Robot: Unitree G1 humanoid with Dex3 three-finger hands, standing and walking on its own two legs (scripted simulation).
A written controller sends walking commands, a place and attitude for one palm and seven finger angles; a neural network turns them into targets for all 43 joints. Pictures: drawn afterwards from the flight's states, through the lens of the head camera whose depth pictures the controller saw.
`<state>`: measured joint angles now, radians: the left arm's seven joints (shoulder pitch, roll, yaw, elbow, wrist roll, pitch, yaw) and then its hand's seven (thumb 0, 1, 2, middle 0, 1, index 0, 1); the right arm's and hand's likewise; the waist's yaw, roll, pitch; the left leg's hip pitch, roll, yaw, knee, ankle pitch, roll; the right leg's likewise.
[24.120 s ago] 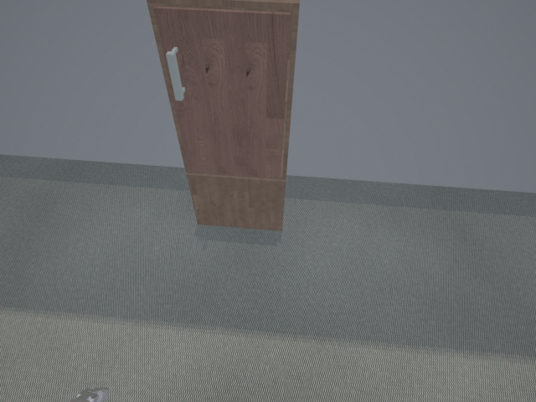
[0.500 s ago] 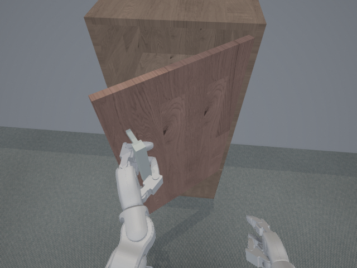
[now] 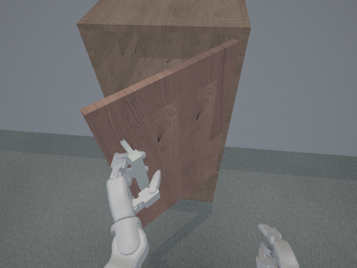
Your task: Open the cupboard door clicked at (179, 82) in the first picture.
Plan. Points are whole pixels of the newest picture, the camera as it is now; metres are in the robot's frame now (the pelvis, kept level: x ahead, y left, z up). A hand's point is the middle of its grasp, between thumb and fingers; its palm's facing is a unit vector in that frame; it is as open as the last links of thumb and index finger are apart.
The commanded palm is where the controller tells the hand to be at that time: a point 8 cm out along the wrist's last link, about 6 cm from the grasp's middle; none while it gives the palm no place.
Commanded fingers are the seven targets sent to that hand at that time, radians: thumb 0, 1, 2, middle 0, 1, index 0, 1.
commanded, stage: open thumb and fingers to let go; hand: left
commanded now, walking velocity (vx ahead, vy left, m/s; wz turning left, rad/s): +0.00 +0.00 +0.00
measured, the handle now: (135, 167) +0.32 +0.11 +0.06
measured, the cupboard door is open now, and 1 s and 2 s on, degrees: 45 52 49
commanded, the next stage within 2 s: slide the hand sideways off the handle in 0.54 s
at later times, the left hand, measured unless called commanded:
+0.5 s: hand (146, 185) +0.28 +0.08 +0.06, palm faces +0.25 -0.97 -0.02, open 14.9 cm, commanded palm +0.23 +0.12 +0.06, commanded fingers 0.00 -0.50 0.30 -0.15 -0.30 -0.15 -0.30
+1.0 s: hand (151, 213) +0.22 +0.07 +0.07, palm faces -0.18 -0.98 +0.04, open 16.2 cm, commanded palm +0.20 +0.13 +0.06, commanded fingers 0.00 -0.50 0.30 -0.15 -0.30 -0.15 -0.30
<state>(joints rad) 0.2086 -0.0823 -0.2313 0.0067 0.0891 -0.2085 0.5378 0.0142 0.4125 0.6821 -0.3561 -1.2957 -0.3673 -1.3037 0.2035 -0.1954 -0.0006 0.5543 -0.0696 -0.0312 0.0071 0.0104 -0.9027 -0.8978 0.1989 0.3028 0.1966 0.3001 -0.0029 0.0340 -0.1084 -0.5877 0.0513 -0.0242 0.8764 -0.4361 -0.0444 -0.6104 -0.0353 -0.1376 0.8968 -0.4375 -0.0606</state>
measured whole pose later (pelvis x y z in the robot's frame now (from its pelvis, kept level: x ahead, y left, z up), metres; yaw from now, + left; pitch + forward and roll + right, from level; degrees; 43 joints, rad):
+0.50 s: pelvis +0.00 +0.03 -0.01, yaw -1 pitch +9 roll -1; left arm 0.17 -0.06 -0.30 0.03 0.10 -0.19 0.54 -0.01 -0.48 0.30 -0.25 -0.77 -0.26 -0.77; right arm 0.20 -0.17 0.02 0.53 -0.06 -0.04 0.02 0.01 -0.90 -0.90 0.20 0.30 0.20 0.30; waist -0.01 0.03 -0.11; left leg -0.62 0.04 0.00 0.94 -0.47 -0.02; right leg -0.64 -0.05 -0.11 0.92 -0.44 -0.02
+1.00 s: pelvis -0.01 +0.05 -0.01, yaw -2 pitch +8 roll +0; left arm 0.31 0.00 -0.36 -0.13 0.04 -0.23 0.13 -0.01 -0.50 0.29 -0.16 -0.32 -0.17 -0.34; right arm 0.26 -0.20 0.03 0.43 -0.01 -0.07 0.02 0.01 -0.90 -0.90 0.20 0.30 0.20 0.30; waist -0.01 0.04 -0.08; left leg -0.63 0.02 0.04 0.97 -0.47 0.01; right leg -0.66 -0.07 -0.07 0.96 -0.43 0.01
